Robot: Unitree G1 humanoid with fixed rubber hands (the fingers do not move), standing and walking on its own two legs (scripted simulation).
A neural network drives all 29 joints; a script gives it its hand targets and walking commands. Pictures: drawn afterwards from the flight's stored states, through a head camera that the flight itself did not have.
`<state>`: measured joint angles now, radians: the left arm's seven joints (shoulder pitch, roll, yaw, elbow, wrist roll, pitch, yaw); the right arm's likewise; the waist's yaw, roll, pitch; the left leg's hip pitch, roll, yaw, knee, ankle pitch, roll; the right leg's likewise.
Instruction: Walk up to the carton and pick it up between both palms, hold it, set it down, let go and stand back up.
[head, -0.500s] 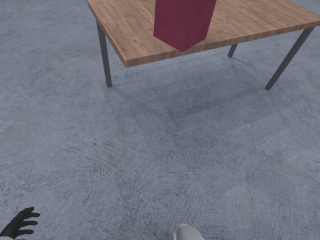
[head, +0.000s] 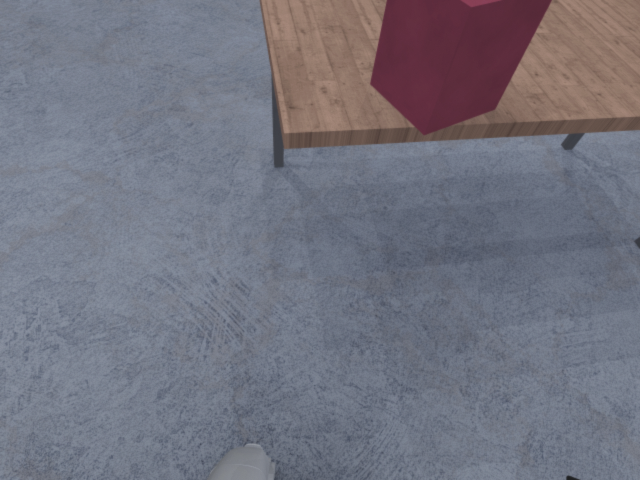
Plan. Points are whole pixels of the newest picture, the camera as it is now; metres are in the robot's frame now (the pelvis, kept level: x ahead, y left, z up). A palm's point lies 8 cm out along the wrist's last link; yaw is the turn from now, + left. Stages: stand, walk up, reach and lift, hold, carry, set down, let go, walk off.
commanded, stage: walk up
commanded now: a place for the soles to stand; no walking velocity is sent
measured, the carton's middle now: (450, 42) +0.91 -0.17 +0.07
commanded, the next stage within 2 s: none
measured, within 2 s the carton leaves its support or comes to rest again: neither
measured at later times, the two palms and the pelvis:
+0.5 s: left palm (208, 436) +0.17 +0.16 -0.09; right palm out of the picture +0.28 -0.53 -0.09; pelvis +0.14 -0.19 -0.02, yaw +7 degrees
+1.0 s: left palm (206, 400) +0.21 +0.17 -0.09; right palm (610, 334) +0.39 -0.44 -0.10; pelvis +0.20 -0.17 -0.01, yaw +11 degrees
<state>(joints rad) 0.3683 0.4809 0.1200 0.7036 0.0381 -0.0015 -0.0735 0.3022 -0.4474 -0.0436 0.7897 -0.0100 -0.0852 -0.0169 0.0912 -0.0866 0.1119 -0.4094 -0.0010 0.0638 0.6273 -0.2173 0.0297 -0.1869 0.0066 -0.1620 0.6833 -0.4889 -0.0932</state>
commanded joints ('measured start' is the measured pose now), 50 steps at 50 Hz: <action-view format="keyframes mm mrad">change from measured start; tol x32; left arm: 1 -43 213 55 -158 9 9 9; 50 -93 110 -13 -51 -55 -13 108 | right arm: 1 253 -366 -118 -74 7 -21 -73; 50 -72 -220 -74 -87 -11 34 -20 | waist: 1 -153 162 -302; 14 3 367 -98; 18 132 -364 -197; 50 -94 214 -168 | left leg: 1 659 497 -880 -217 -45 360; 8 -77 214 -207 -163 328 190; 13 -134 195 -181 -153 -25 152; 20 -396 -43 -165 850 -442 25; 44 50 -26 1 10 15 31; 47 398 217 -507 -7 624 207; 50 177 341 -625 -76 545 339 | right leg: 1 -578 -73 302 660 -115 128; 16 176 -39 124 64 184 61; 21 -77 -397 933 -480 -260 -76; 36 19 -289 316 -140 995 -8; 45 -15 -187 140 151 760 -1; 48 -308 -26 202 481 -160 85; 50 -261 -92 237 336 -175 78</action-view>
